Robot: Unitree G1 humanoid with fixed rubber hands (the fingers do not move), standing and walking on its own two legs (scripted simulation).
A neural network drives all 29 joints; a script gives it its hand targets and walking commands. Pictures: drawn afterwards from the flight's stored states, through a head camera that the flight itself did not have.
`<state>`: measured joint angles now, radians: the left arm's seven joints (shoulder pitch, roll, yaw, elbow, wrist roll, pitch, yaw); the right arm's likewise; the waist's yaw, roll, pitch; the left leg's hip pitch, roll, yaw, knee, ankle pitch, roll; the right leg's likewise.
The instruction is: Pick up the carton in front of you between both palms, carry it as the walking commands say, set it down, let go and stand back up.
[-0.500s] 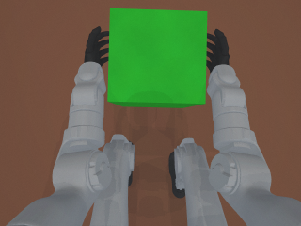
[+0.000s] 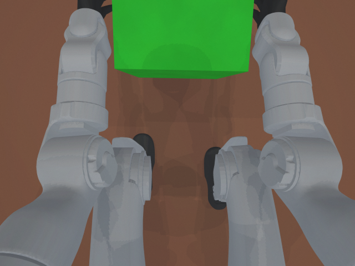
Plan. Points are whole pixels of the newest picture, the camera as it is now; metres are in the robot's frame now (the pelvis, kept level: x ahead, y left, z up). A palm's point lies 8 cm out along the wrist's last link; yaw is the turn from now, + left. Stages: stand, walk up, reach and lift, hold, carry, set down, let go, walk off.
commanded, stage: set down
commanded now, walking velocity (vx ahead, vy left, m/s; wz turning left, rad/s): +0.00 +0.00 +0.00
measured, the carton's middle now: (180, 24) +0.53 +0.03 -0.23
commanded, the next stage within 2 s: none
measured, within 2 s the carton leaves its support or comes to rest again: rests again in 0.52 s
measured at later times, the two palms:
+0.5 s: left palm (97, 11) +0.54 +0.18 -0.19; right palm (256, 24) +0.53 -0.12 -0.20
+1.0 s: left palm (94, 14) +0.54 +0.19 -0.20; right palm (255, 24) +0.54 -0.12 -0.20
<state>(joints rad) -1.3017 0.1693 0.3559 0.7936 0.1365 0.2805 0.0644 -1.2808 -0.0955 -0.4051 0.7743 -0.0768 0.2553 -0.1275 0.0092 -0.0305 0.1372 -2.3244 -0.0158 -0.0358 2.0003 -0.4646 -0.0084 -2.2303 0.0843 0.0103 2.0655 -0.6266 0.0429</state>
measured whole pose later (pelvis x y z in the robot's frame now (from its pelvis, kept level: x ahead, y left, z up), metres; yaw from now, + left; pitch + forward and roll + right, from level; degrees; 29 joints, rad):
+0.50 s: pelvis +0.00 -0.01 -0.04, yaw +0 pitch +41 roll -1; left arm -1.41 0.27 0.30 1.00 0.04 0.21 0.04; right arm -1.34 -0.14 -0.29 0.89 0.00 0.22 -0.16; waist 0.03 -0.01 0.25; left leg -2.35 0.00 -0.04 2.14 -0.50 -0.02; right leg -2.27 0.11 0.00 2.21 -0.66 0.04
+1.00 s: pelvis -0.01 +0.00 -0.05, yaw +0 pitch +35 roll -1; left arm -1.47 0.32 0.36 1.08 0.08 0.18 -0.05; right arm -1.42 -0.15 -0.40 0.96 -0.11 0.20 -0.01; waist 0.02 0.00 0.37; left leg -2.31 0.00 -0.03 2.18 -0.49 -0.01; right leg -2.21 0.11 0.01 2.25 -0.66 0.05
